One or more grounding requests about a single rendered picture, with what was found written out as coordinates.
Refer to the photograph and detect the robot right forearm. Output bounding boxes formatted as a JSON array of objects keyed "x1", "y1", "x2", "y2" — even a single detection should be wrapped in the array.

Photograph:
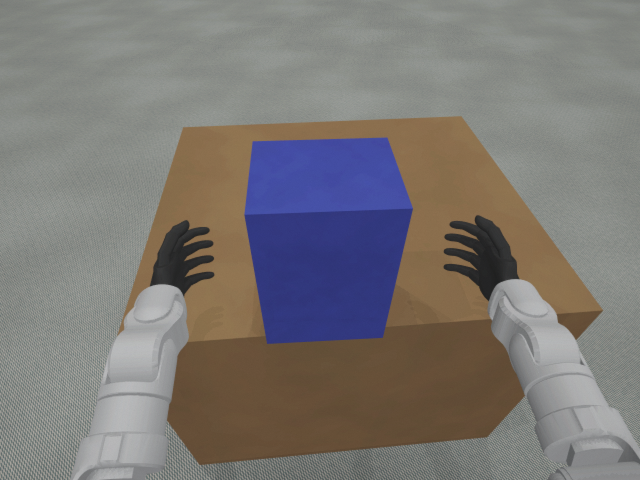
[{"x1": 487, "y1": 279, "x2": 640, "y2": 466}]

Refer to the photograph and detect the carton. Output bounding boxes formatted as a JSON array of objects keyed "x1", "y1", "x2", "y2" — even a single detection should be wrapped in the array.
[{"x1": 244, "y1": 138, "x2": 413, "y2": 344}]

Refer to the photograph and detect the robot left forearm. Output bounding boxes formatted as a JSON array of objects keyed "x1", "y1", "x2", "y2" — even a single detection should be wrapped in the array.
[{"x1": 70, "y1": 284, "x2": 189, "y2": 480}]

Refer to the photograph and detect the pedestal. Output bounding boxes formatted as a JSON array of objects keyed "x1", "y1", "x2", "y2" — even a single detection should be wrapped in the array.
[{"x1": 117, "y1": 116, "x2": 603, "y2": 465}]

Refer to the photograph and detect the robot right hand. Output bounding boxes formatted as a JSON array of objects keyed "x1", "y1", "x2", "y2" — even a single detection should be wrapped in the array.
[{"x1": 444, "y1": 215, "x2": 519, "y2": 301}]

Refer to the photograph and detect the robot left hand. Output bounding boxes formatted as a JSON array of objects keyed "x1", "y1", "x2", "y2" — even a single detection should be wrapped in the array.
[{"x1": 150, "y1": 220, "x2": 214, "y2": 296}]

